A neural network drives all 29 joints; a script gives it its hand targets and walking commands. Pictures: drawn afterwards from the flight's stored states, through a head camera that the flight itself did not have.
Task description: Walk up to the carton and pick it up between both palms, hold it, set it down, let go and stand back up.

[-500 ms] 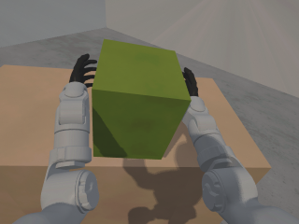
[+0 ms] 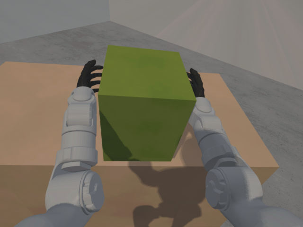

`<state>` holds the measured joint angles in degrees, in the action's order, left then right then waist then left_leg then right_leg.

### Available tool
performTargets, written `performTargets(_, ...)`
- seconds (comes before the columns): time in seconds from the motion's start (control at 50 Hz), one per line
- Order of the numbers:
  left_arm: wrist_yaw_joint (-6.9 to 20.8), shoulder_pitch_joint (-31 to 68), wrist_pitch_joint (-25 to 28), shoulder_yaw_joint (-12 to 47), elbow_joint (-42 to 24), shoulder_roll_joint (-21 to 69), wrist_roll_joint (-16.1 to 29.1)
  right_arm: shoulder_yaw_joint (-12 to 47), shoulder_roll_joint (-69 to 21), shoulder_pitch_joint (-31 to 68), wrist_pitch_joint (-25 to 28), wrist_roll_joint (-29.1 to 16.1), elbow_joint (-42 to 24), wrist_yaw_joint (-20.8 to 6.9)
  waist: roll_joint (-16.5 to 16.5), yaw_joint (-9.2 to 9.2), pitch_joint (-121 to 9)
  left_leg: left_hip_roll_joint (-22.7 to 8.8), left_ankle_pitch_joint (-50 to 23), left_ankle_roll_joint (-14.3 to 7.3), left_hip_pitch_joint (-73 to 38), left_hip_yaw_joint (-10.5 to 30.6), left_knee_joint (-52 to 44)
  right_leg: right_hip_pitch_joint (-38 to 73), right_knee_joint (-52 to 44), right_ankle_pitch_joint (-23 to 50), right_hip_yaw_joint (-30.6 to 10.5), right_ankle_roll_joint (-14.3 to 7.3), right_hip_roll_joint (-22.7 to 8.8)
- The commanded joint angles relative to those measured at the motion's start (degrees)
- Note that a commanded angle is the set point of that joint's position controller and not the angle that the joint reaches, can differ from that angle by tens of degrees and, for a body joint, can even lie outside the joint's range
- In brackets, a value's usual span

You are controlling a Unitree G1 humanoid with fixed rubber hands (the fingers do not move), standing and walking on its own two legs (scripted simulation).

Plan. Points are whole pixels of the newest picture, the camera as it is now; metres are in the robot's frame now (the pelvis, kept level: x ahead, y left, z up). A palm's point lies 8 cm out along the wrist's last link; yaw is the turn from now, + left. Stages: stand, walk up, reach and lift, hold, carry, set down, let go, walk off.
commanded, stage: set down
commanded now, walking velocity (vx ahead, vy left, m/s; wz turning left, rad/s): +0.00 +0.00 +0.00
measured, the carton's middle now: (141, 106) +0.40 +0.01 +0.14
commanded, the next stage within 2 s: none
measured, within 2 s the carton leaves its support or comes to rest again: neither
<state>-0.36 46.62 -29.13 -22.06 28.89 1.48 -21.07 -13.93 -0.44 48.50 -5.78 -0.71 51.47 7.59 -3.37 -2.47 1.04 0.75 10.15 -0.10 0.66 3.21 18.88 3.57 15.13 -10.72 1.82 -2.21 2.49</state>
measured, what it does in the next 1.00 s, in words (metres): stands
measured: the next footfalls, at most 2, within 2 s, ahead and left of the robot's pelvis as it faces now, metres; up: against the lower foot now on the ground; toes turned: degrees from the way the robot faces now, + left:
none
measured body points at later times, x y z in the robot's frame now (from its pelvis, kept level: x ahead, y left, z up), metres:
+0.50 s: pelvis +0.01 -0.01 +0.00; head -0.02 +0.02 +0.45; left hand +0.42 +0.14 +0.16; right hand +0.42 -0.15 +0.16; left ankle +0.01 +0.12 -0.75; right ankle -0.01 -0.09 -0.75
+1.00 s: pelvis +0.01 -0.01 +0.00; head +0.01 +0.01 +0.45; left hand +0.43 +0.15 +0.13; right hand +0.43 -0.15 +0.12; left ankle +0.01 +0.12 -0.75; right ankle -0.01 -0.09 -0.75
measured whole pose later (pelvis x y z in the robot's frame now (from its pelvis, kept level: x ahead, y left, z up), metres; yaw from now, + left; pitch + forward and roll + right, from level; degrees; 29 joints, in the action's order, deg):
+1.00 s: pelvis +0.01 -0.01 +0.00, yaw -2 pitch +2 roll +0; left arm -3.3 47.6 -13.5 -26.7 44.7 3.3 -19.3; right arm -30.9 -2.7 48.7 4.1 16.2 57.7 1.9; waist -2.0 2.4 -2.9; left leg -0.6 9.1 0.6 10.8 0.3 17.7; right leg -8.1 15.8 -9.9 1.8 -3.0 2.9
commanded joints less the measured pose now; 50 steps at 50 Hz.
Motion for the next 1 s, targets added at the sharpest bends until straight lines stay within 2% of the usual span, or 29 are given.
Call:
performTargets(0.0, 7.6, 36.8, 4.4, 19.8, -1.7, 29.5, 6.8, 11.0, -23.3, 46.2, 6.4, 1.7, -13.2, -6.8, 4.2, -0.83, -23.3, 0.1, -17.1, 2.2, -8.1, -6.0, -0.7, 0.9, -1.0, 16.7, 4.8, 5.0, -0.8)
performTargets(0.06, 6.6, 38.4, 6.3, 21.0, -1.3, 30.7, 7.4, 9.1, -23.1, 46.5, 7.9, 3.4, -11.7, -7.4, 5.6, -1.31, -26.3, -0.4, -20.1, 3.2, -10.7, -5.7, 0.5, -1.2, -0.9, 16.6, 5.2, 4.5, -0.6)
performTargets(0.12, 5.2, 40.0, 8.9, 22.6, -0.9, 31.8, 8.1, 9.0, -23.8, 47.6, 9.5, 4.1, -11.1, -8.0, 6.4, -0.47, -29.1, -0.7, -21.9, 3.7, -11.0, -5.7, 1.2, -1.7, -0.7, 17.2, 5.2, 4.2, -0.4)
performTargets(0.2, 4.0, 40.3, 10.6, 21.8, 2.2, 32.5, 7.7, 7.3, -23.7, 47.7, 10.3, 5.1, -7.8, -9.0, 7.3, 0.41, -29.0, -1.0, -22.0, 4.0, -10.5, -5.8, 1.1, -2.4, -0.7, 16.2, 5.1, 3.9, -0.5)
performTargets(0.26, 3.7, 39.5, 11.1, 19.3, 4.5, 31.3, 6.7, 6.0, -23.6, 46.6, 10.1, 6.3, -4.8, -9.6, 5.9, 1.25, -26.9, -1.0, -20.3, 3.7, -8.3, -6.2, 0.6, -1.8, -0.6, 16.4, 4.8, 4.1, -0.6)
performTargets(0.34, 3.7, 39.3, 12.0, 16.8, 5.4, 30.1, 6.3, 6.4, -25.5, 46.9, 10.2, 6.4, -4.1, -10.0, 3.9, 2.82, -29.0, -0.5, -20.0, 2.4, -4.4, -6.6, -0.1, 2.5, 1.0, 22.4, 3.9, 5.2, -1.1)
performTargets(0.38, 3.5, 38.8, 12.3, 16.0, 5.7, 29.8, 5.9, 6.9, -25.9, 46.8, 10.3, 6.4, -4.7, -10.3, 4.0, 3.42, -29.2, -0.2, -20.8, 2.4, -3.6, -6.8, 0.1, 4.3, 1.7, 25.2, 3.5, 5.5, -1.2)
performTargets(0.4, 3.5, 38.6, 12.5, 15.9, 5.8, 29.8, 6.0, 7.1, -26.2, 46.8, 10.3, 6.7, -4.9, -10.3, 3.0, 3.5, -29.5, -0.2, -20.9, 2.1, -3.3, -6.8, 0.0, 4.8, 1.9, 26.7, 3.5, 5.7, -1.2)
performTargets(0.54, 3.7, 39.3, 14.0, 13.7, 6.6, 28.6, 4.9, 4.0, -26.8, 43.3, 10.5, 9.8, -1.7, -10.6, 4.1, 2.84, -28.5, -0.1, -18.8, 2.1, -1.3, -7.5, -0.9, 5.5, 2.4, 28.1, 3.1, 5.7, -1.7)
performTargets(0.58, 3.5, 39.1, 14.7, 13.2, 7.2, 28.6, 4.9, 3.9, -27.1, 43.6, 10.9, 10.7, -2.3, -10.9, 3.1, 3.39, -30.2, -0.1, -19.1, 1.8, -0.8, -7.8, -0.8, 5.9, 2.8, 30.0, 3.1, 6.0, -1.8)
performTargets(0.66, 2.7, 41.5, 16.6, 14.3, 6.3, 29.3, 5.5, 3.3, -28.4, 44.3, 12.2, 11.8, -2.9, -11.4, 3.9, 3.71, -34.5, -0.3, -21.1, 2.4, -0.4, -7.9, 0.0, 6.0, 4.0, 31.8, 3.1, 5.7, -1.8)
performTargets(0.72, 2.7, 40.0, 16.9, 12.4, 9.5, 28.7, 4.4, 1.9, -28.1, 44.0, 12.3, 13.5, -2.5, -11.6, 3.3, 4.42, -32.7, -0.3, -19.1, 2.0, 1.2, -8.3, -0.5, 5.9, 3.7, 31.2, 2.8, 5.9, -2.1)
performTargets(0.74, 2.9, 39.6, 17.0, 11.9, 9.8, 28.4, 4.2, 1.2, -27.7, 43.6, 12.4, 14.3, -2.3, -11.6, 3.1, 4.08, -32.4, -0.5, -17.5, 1.8, 2.0, -8.3, -1.2, 6.2, 3.6, 30.7, 2.7, 6.0, -2.3)
performTargets(0.86, 2.1, 40.2, 18.2, 12.1, 9.8, 28.9, 4.5, -0.4, -27.8, 43.4, 13.5, 15.9, -1.8, -12.6, 3.6, 4.47, -35.8, -0.9, -20.3, 2.3, 1.0, -8.4, -0.5, 4.5, 4.0, 31.0, 3.2, 5.5, -2.2)
performTargets(0.94, 1.4, 40.8, 19.2, 11.4, 10.8, 29.3, 4.5, -2.7, -26.9, 43.0, 14.0, 18.1, -1.0, -13.4, 3.8, 4.41, -37.0, -1.5, -22.2, 2.9, -1.5, -8.6, 0.2, 0.1, 3.2, 27.7, 4.0, 4.9, -1.8)
performTargets(0.98, 1.3, 40.2, 19.2, 9.8, 11.9, 28.4, 3.1, -4.2, -26.8, 41.1, 13.4, 19.0, 1.6, -13.8, 4.5, 4.62, -34.9, -1.5, -22.0, 2.9, -1.4, -8.9, 0.1, -0.4, 2.8, 26.8, 3.6, 4.8, -1.9)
